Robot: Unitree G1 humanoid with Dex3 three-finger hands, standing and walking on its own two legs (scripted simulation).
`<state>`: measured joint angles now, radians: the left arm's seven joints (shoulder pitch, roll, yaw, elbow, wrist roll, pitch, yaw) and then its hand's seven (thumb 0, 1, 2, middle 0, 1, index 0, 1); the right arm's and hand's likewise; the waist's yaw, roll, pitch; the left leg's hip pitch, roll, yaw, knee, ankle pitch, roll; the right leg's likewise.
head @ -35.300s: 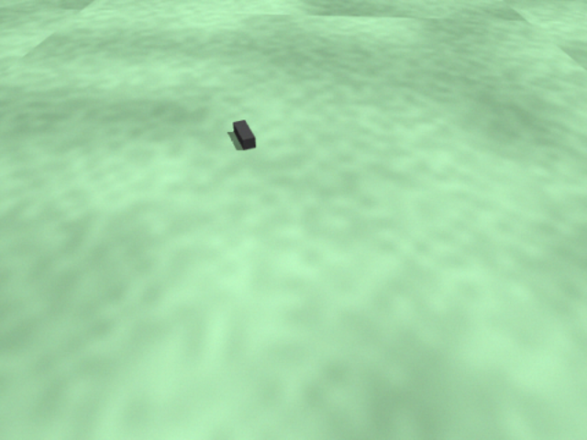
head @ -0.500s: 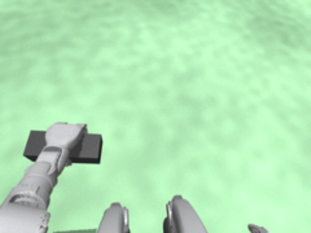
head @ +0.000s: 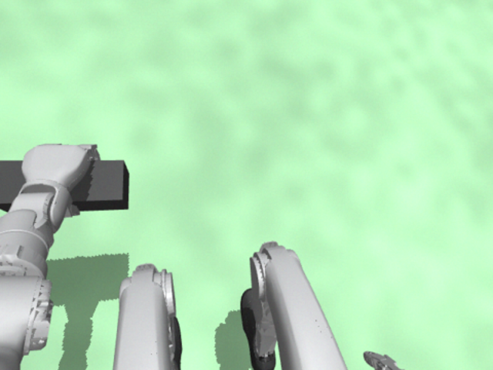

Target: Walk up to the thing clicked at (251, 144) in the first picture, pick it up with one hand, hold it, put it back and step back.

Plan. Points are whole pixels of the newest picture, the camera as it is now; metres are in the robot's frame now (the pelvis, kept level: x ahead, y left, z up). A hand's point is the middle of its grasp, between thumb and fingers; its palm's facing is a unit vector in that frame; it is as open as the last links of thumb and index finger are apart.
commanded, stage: crouch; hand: left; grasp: from above
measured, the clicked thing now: (67, 186) +0.46 +0.24 -0.18
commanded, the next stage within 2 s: lower in 0.98 s
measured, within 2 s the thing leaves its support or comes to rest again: neither
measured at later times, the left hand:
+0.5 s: hand (81, 187) +0.48 +0.24 -0.25, palm faces -0.47 -0.01 -0.88, open 10.5 cm
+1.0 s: hand (86, 186) +0.50 +0.24 -0.29, palm faces -0.46 +0.01 -0.89, open 10.5 cm
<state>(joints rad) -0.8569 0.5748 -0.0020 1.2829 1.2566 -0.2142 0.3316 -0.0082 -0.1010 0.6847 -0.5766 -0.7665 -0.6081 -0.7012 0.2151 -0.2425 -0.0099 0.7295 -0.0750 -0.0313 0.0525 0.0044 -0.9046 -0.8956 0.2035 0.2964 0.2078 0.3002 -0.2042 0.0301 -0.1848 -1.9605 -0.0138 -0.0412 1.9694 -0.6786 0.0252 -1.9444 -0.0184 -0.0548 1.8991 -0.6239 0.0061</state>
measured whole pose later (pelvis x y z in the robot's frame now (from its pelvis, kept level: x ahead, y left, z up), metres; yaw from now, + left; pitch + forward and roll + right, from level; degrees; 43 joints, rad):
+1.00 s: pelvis -0.01 +0.00 -0.12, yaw -4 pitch +36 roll -9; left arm -1.08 0.81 0.06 1.52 1.33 -0.24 0.37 -0.01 -0.10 0.68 -0.58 -0.76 -0.61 -0.70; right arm 0.19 -0.28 0.10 0.71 -0.14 -0.04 0.14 0.00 -0.92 -0.90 0.20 0.30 0.21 0.30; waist -0.31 -0.01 -0.03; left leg -2.29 -0.01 -0.09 2.37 -0.71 0.03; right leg -2.25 -0.01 -0.11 2.25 -0.63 0.01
